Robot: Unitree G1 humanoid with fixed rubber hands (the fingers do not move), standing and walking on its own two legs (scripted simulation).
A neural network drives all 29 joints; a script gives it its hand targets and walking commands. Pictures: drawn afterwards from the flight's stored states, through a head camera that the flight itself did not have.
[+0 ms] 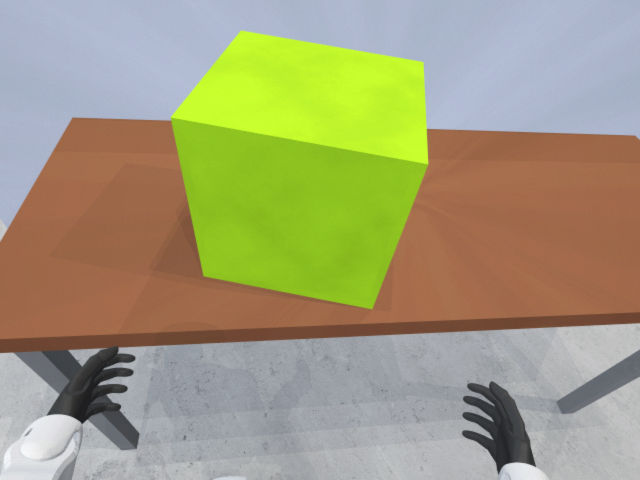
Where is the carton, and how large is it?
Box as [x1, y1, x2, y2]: [171, 31, 427, 308]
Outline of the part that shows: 240,31 171,116 203,275 372,308 427,165 423,62 252,32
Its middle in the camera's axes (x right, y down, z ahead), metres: -0.02 -0.10 +0.60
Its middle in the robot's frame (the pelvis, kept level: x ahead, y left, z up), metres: +0.51 +0.01 +0.09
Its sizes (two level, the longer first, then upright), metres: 0.277 0.253 0.288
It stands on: a table, 0.72 m high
